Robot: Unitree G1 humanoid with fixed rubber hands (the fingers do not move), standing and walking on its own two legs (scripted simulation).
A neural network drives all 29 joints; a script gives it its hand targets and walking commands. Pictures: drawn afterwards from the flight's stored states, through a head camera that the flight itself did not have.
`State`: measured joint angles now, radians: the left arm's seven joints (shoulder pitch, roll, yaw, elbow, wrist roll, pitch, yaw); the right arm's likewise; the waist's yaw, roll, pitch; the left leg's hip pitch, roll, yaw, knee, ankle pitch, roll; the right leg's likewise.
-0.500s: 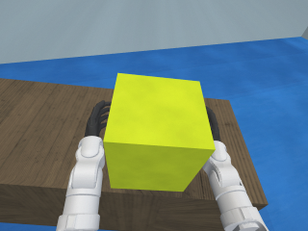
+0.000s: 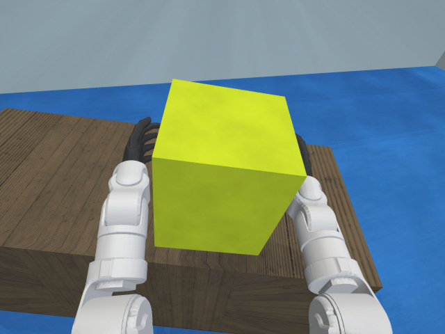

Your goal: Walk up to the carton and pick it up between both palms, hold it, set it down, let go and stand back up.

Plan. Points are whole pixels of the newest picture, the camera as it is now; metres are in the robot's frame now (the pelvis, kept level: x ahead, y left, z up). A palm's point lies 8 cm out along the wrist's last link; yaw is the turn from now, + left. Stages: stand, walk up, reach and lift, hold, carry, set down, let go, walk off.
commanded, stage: reach and lift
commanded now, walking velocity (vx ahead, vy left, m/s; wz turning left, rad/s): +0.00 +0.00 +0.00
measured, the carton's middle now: (218, 173) +0.38 +0.00 +0.11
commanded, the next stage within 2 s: hold in 0.96 s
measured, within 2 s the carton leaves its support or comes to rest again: neither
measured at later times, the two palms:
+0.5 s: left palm (137, 153) +0.38 +0.15 +0.16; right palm (301, 165) +0.37 -0.15 +0.15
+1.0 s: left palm (134, 151) +0.38 +0.15 +0.17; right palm (302, 167) +0.37 -0.15 +0.15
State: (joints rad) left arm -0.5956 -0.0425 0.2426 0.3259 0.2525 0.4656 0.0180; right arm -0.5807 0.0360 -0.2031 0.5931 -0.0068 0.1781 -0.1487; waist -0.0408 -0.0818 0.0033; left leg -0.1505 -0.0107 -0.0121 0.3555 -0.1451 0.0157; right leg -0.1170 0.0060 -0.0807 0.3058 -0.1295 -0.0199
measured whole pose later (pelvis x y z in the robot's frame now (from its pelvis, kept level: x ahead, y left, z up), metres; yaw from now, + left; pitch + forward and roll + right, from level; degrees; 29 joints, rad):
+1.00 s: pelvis +0.02 +0.00 +0.00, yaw +0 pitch -9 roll -1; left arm -0.54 -0.05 0.23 0.12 0.30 0.62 0.00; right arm -0.55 -0.01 -0.08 0.50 0.14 0.25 -0.19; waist -0.08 -0.06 0.06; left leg -0.02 -0.01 -0.01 0.37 -0.20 0.02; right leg 0.03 0.01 -0.08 0.28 -0.16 -0.01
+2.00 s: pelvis +0.02 +0.00 +0.00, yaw +0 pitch -10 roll -1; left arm -0.54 -0.05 0.26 0.04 0.30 0.68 -0.04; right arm -0.57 -0.02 -0.03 0.42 0.17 0.30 -0.23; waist -0.05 -0.06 0.06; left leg 0.00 0.00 -0.02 0.37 -0.19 0.01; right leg 0.05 0.02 -0.09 0.28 -0.16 -0.02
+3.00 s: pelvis +0.01 +0.00 +0.00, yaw +0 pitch -10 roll -1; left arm -0.55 -0.05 0.26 0.06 0.31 0.68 -0.04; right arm -0.58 0.00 -0.05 0.46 0.15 0.27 -0.21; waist -0.05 -0.06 0.07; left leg -0.01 0.00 -0.02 0.36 -0.18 0.01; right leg 0.04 0.02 -0.09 0.28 -0.15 -0.02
